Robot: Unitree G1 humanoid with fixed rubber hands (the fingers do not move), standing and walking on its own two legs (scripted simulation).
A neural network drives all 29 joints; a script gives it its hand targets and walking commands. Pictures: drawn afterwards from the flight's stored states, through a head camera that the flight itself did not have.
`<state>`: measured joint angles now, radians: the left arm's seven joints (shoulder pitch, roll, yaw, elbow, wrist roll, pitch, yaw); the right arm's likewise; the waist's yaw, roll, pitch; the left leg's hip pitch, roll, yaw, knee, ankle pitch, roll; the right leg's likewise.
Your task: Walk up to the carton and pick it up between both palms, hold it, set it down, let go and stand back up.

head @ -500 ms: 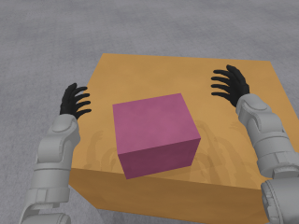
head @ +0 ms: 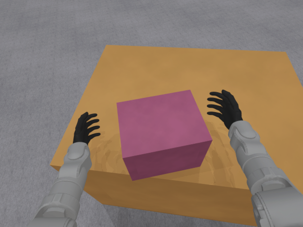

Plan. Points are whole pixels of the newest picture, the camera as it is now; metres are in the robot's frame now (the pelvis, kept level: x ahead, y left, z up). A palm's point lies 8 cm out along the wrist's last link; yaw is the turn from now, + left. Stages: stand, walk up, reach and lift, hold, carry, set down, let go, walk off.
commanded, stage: reach and lift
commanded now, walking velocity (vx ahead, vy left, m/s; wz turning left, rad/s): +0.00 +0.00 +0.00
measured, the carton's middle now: (160, 136) +0.37 +0.06 -0.02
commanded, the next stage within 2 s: none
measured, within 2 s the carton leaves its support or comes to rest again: neither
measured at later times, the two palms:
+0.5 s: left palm (96, 135) +0.32 +0.23 +0.02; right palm (229, 118) +0.44 -0.12 +0.03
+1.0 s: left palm (102, 135) +0.32 +0.22 +0.02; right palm (215, 115) +0.44 -0.08 +0.03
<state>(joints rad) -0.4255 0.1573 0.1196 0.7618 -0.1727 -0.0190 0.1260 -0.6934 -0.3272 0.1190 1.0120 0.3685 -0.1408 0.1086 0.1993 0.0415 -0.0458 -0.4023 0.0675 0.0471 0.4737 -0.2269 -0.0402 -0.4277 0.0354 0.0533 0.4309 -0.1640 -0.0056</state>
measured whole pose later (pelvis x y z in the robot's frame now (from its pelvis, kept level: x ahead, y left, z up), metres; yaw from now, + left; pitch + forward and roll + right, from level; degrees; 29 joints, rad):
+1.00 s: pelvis +0.01 +0.00 +0.00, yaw +0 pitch +13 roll -1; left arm -0.43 -0.01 0.11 0.78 -0.05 -0.18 0.19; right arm -0.76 -0.21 0.13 1.17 0.33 -0.25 0.03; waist 0.21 0.04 -0.13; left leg -0.49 0.08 0.05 0.51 -0.24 -0.04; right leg -0.50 0.04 0.05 0.43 -0.17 0.00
